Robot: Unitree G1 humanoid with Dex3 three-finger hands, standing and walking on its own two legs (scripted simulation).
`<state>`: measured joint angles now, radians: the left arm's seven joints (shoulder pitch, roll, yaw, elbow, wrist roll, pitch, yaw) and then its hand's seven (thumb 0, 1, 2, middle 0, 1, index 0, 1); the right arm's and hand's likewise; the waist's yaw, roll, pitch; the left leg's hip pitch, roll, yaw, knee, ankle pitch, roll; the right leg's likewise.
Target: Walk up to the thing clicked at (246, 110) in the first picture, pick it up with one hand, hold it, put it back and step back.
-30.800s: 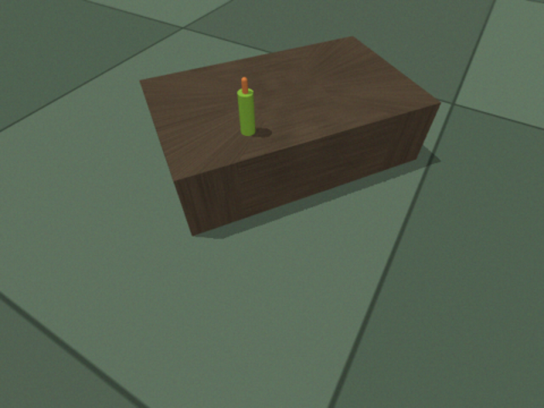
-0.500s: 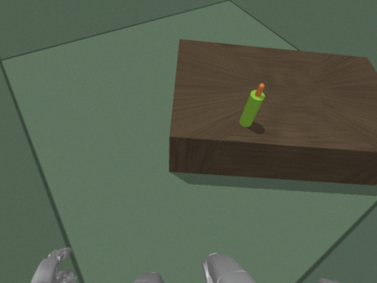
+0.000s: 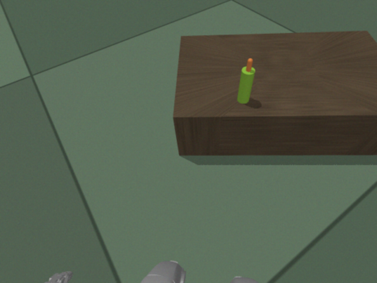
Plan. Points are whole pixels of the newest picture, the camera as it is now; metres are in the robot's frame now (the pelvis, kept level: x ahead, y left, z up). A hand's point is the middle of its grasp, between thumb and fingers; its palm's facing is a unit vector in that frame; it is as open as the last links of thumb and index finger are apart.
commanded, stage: step back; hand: right
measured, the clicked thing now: (246, 80) +1.00 -0.20 -0.28
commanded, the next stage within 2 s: stand in 1.34 s
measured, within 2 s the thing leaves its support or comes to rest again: neither
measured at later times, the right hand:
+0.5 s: hand out of the picture -0.01 -0.32 -0.13, palm faces -0.03 +0.89 -0.45, open 7.4 cm
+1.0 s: hand out of the picture -0.06 -0.28 -0.15, palm faces -0.04 +0.93 -0.35, open 7.4 cm
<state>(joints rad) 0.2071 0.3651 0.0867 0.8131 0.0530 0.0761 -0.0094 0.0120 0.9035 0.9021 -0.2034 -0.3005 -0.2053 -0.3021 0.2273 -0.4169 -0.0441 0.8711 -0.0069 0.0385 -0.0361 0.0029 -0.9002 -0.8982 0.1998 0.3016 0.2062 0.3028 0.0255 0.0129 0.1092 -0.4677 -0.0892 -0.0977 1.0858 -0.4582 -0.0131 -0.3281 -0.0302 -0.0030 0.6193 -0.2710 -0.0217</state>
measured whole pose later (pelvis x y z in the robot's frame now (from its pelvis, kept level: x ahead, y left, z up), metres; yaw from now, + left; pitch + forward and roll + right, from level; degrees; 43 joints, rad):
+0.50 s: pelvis -0.14 -0.04 -0.01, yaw +1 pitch -3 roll -3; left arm 0.26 0.36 0.07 0.95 0.04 0.02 -0.01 0.01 0.91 0.90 -0.20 -0.30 -0.20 -0.30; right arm 0.15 -0.42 -0.06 0.84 -0.05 0.03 0.00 0.00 -0.90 -0.90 0.20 0.30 0.21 0.30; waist 0.01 0.05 0.08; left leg -0.43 0.09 -0.05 0.76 -0.37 0.03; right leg -0.15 0.05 0.03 0.58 -0.38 0.01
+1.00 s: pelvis -0.13 -0.03 +0.00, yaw +1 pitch -3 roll +0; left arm 0.18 0.41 0.06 0.97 0.01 -0.01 0.00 0.01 0.91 0.90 -0.20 -0.30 -0.20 -0.30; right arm 0.21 -0.35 -0.04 0.97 -0.03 -0.01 0.02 0.00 -0.90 -0.90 0.20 0.30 0.21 0.30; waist 0.00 -0.02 0.09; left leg -0.27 0.00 0.01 0.58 -0.26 0.01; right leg -0.29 -0.04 -0.01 0.62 -0.37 -0.02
